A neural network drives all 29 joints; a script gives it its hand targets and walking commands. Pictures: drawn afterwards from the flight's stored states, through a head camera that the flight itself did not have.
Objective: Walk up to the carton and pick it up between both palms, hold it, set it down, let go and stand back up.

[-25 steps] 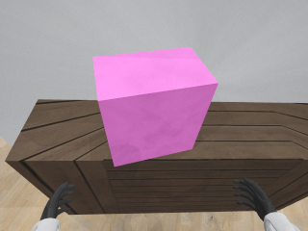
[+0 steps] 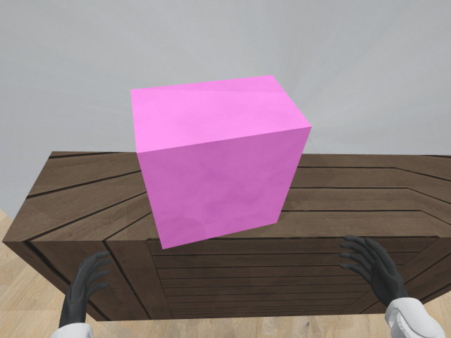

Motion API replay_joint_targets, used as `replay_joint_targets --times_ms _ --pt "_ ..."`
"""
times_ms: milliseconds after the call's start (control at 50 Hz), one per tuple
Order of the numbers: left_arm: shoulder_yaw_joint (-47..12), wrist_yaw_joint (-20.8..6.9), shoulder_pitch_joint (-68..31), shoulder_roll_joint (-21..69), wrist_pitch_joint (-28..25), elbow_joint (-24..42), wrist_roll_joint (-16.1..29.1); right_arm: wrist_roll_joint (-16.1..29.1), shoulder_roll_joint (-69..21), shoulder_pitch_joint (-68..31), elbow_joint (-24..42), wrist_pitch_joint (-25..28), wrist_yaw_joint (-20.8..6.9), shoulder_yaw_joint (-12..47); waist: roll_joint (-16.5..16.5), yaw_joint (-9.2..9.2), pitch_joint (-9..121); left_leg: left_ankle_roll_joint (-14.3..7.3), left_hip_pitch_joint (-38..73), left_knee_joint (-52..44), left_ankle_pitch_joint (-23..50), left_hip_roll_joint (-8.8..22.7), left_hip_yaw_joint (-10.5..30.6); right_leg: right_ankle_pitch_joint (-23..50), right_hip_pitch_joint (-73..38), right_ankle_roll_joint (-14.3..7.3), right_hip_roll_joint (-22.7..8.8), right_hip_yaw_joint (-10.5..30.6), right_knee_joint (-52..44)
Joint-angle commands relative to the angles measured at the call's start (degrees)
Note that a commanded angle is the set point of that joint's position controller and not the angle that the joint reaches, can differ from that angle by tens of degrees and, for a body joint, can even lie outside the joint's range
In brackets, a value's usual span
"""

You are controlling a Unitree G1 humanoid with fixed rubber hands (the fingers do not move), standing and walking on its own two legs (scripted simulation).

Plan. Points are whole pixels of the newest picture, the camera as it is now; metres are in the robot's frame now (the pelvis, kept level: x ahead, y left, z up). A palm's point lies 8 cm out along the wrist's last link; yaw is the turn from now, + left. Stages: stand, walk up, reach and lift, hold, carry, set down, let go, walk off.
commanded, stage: reach and lift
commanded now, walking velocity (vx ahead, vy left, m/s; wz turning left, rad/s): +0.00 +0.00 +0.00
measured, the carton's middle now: (214, 166) +0.43 +0.02 +0.06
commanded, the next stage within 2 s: none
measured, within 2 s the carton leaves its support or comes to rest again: neither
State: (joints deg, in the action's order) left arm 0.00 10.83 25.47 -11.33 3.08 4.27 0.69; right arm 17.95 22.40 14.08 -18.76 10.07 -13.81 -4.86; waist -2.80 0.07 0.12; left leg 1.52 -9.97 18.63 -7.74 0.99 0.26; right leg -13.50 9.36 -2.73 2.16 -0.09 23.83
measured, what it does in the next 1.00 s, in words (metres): stands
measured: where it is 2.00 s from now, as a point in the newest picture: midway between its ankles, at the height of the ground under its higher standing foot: outside the picture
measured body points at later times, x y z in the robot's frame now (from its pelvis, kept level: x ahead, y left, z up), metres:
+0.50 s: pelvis +0.01 +0.00 +0.00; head +0.01 +0.01 +0.45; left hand +0.25 +0.21 +0.06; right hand +0.24 -0.27 +0.05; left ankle +0.03 +0.15 -0.74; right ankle -0.01 -0.08 -0.74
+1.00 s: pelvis -0.01 +0.00 +0.00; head -0.01 +0.00 +0.45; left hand +0.29 +0.21 +0.13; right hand +0.31 -0.26 +0.11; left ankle +0.03 +0.15 -0.74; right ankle -0.01 -0.08 -0.74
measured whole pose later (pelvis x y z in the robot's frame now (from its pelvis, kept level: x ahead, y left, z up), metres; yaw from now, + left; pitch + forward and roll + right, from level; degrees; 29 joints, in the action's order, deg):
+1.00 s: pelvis -0.01 +0.00 +0.00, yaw +0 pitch -1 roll +1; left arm 6.1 10.9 -6.0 -10.0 40.0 18.5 2.8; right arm 24.7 30.0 -8.4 -7.2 -19.3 -6.4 -3.2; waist -1.7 0.1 -0.6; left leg 2.0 -9.1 16.4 -6.0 1.2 0.2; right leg -12.4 9.3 -3.1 2.3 -0.1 23.0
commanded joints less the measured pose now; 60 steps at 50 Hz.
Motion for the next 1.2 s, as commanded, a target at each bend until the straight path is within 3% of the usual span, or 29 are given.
replay_joint_targets --times_ms 0,20,60,80,160,180,220,260,340,360,380,420,500,540,600,640,660,680,720,740,760,800,880,1040,1060,1080,1140,1160,1180 --pt "-0.9 1.6 -6.1 2.0 0.0 15.6 7.2 7.0 17.8 -3.6 8.5 -0.4 0.0 -2.1 0.2 3.45 2.8 -0.1 12.4 -1.2 -0.2 1.1 -0.8 2.8 11.2 0.2 -0.4 2.0 -9.8" --pt "-2.2 1.9 -5.5 2.7 0.9 15.8 7.4 6.8 19.1 -3.9 8.3 -0.9 -0.3 -3.6 -0.2 2.49 2.8 -0.4 12.5 -1.9 -2.6 1.3 -0.6 0.4 12.6 -0.1 -0.4 1.4 -9.9" --pt "-3.0 2.5 -7.8 2.1 1.4 19.9 7.8 7.8 18.6 -4.8 12.4 -1.1 -0.1 -3.0 -0.1 3.2 3.2 -0.2 11.9 -1.8 -2.9 1.7 -0.9 1.0 12.5 0.0 -0.2 1.9 -9.7" --pt "-2.8 2.6 -6.9 3.5 2.1 19.5 8.4 8.3 18.5 -4.4 13.9 -1.9 0.0 -2.7 -1.8 3.65 3.8 -0.6 11.4 -1.4 -1.6 1.3 -0.7 1.9 10.9 0.0 0.0 1.5 -9.9" --pt "-2.3 2.4 -10.9 3.2 5.8 17.8 6.9 8.7 18.8 -6.8 14.6 -4.6 0.1 -1.9 -0.3 4.35 2.8 -0.5 11.1 -2.2 -4.3 1.2 -0.5 -0.6 12.2 0.0 -1.7 3.6 -10.8" --pt "-3.1 2.1 -11.8 4.0 6.7 18.6 7.2 8.1 18.9 -7.0 15.6 -5.6 0.5 -3.0 -1.5 3.35 1.8 -0.6 11.3 -3.2 -5.9 1.2 -0.6 -1.6 12.5 0.2 -1.2 3.1 -11.4" --pt "-2.5 2.2 -14.8 2.9 8.2 18.3 8.3 8.1 19.1 -9.9 18.4 -6.7 0.9 -4.1 -2.5 3.75 2.2 -1.0 10.2 -3.3 -7.2 0.9 -0.7 -2.9 12.4 0.3 -1.9 3.8 -11.5" --pt "0.3 1.8 -17.5 1.8 9.2 19.2 7.2 8.3 17.4 -10.2 18.7 -8.1 1.5 -1.8 -1.0 4.79 3.3 -0.9 10.1 -2.9 -5.7 0.4 -1.3 -1.9 10.4 0.9 -2.4 4.3 -11.1" --pt "1.1 2.0 -18.6 2.1 12.0 24.1 7.3 8.3 20.7 -11.9 23.0 -9.7 2.5 -3.2 -0.3 4.46 4.9 -0.5 11.4 -2.6 0.5 0.1 -2.0 5.3 9.0 0.7 -0.9 3.1 -10.1" --pt "1.8 1.9 -19.2 2.3 12.6 22.2 7.2 8.7 20.0 -11.5 21.9 -10.0 3.0 -3.0 1.0 4.5 4.6 -0.3 11.5 -2.5 2.5 0.1 -2.1 6.9 7.8 0.8 -1.2 3.4 -9.9" --pt "2.8 1.2 -18.5 1.3 12.7 21.9 7.5 8.0 21.0 -12.4 22.1 -10.1 3.3 -2.6 -0.9 3.67 5.6 0.0 12.5 -1.4 5.6 -0.2 -2.2 10.4 7.4 1.1 -0.7 3.6 -9.4" --pt "5.0 0.6 -18.4 0.6 14.5 21.4 6.9 8.8 20.1 -12.1 23.6 -10.9 4.4 -2.1 0.0 4.39 4.6 -0.1 13.2 -1.4 8.1 -0.5 -2.6 13.3 5.7 1.2 -0.9 4.1 -10.1" --pt "6.1 0.2 -18.4 0.0 16.8 28.7 7.6 11.3 23.2 -13.7 28.5 -11.3 5.6 -2.0 1.6 3.0 11.0 1.1 16.6 1.0 19.7 -1.2 -2.3 24.9 1.8 0.7 0.9 3.5 -8.3" --pt "8.0 -0.3 -18.9 -0.8 17.9 26.8 6.8 11.5 22.9 -14.7 27.1 -12.5 6.1 -0.6 2.1 3.09 10.5 1.5 17.0 1.7 22.1 -1.5 -2.5 28.0 1.6 0.6 0.8 4.4 -8.2" --pt "9.4 0.1 -25.1 -1.9 20.1 30.2 7.5 11.9 23.6 -20.3 27.6 -14.1 6.3 -1.8 1.3 3.41 9.7 0.6 17.0 -0.3 16.9 -1.2 -2.8 19.5 2.7 0.7 0.9 4.2 -9.5" --pt "9.5 0.3 -24.7 -2.5 21.7 31.7 8.0 12.1 24.0 -20.6 27.7 -15.9 6.4 -2.0 3.1 2.88 9.9 0.8 16.9 -0.6 16.7 -1.0 -3.1 18.8 2.1 0.4 1.2 4.0 -9.2" --pt "11.3 0.0 -26.8 -3.5 23.2 29.5 7.6 12.5 23.4 -23.7 26.9 -17.1 6.5 -1.1 2.7 3.92 8.4 0.7 16.1 -0.8 14.9 -1.1 -3.2 18.6 2.0 0.5 0.1 5.1 -9.8" --pt "11.1 0.3 -27.9 -4.3 24.4 29.6 7.5 12.2 23.9 -24.1 25.4 -18.1 6.7 -2.1 2.7 2.9 8.9 0.5 15.5 -1.0 14.3 -1.1 -3.2 17.1 2.6 0.4 0.6 4.5 -9.3" --pt "12.2 0.0 -30.7 -4.4 27.0 27.9 7.1 12.0 23.5 -27.4 23.1 -20.5 6.7 -1.4 3.1 3.16 7.3 0.2 14.5 -1.9 10.7 -0.9 -2.9 14.1 3.1 0.5 -0.2 5.3 -9.6" --pt "11.8 0.1 -33.4 -4.3 28.1 28.7 8.9 11.8 25.1 -30.5 24.2 -21.6 6.8 -2.7 1.3 2.56 8.2 0.4 13.9 -2.4 10.1 -0.7 -3.0 12.4 3.1 0.6 0.7 4.3 -9.5" --pt "11.8 0.3 -33.7 -4.1 28.9 30.1 8.7 12.0 24.1 -30.2 23.5 -22.6 6.8 -2.3 2.8 3.65 8.5 0.1 12.9 -3.0 9.3 -0.4 -2.7 11.2 3.0 0.8 0.6 4.6 -9.5" --pt "11.6 0.0 -36.7 -4.7 31.5 26.7 9.2 11.4 25.6 -33.5 22.0 -24.4 7.1 -2.7 1.7 2.28 9.2 0.0 13.1 -2.8 8.0 -0.7 -2.8 11.5 2.9 0.8 -0.6 5.2 -10.2" --pt "13.2 0.1 -43.2 -5.8 34.4 22.9 9.1 12.1 24.8 -40.9 19.6 -27.0 7.2 -2.7 0.2 3.41 8.7 -1.2 10.5 -4.2 2.2 -0.7 -2.8 5.7 4.1 1.9 -1.1 5.7 -10.6" --pt "14.5 0.9 -51.6 -7.2 39.9 19.5 8.6 13.4 26.0 -50.1 19.3 -29.0 7.8 -2.7 0.5 4.09 12.9 -1.5 9.2 -2.8 5.5 -0.8 -2.5 10.0 2.3 1.4 -0.9 5.6 -8.9" --pt "14.7 0.4 -52.4 -6.4 41.1 16.3 7.7 12.7 27.1 -50.7 14.6 -30.0 7.8 -2.2 0.2 3.46 11.7 -1.1 9.0 -3.1 4.9 -0.7 -2.4 8.9 2.3 1.3 -1.1 5.6 -9.3" --pt "15.3 0.3 -52.8 -6.2 41.8 14.8 7.6 12.6 26.7 -52.1 13.0 -30.7 7.6 -1.1 0.8 4.34 11.8 -1.3 8.7 -3.0 3.8 -1.1 -2.8 8.1 4.1 1.2 -0.9 5.4 -8.9" --pt "15.1 0.2 -55.1 -6.2 43.1 16.5 8.0 12.8 27.0 -54.1 13.0 -31.2 8.3 -0.6 0.4 3.43 13.9 -1.0 9.9 -2.4 7.5 -1.1 -2.6 13.3 1.7 1.6 -0.2 4.7 -8.1" --pt "15.6 0.2 -57.1 -7.4 42.7 18.2 8.4 13.4 27.4 -57.4 14.5 -30.8 8.2 -0.1 0.1 5.17 16.6 -1.1 9.2 -2.2 8.5 -1.3 -3.0 15.6 1.5 2.1 -0.3 4.9 -7.2" --pt "15.5 0.0 -57.1 -7.3 43.1 17.7 8.5 13.6 27.4 -57.6 14.8 -30.9 8.6 -0.1 0.1 4.31 17.0 -0.8 10.1 -2.2 10.8 -1.2 -3.1 18.7 0.7 2.3 -0.1 4.7 -7.0"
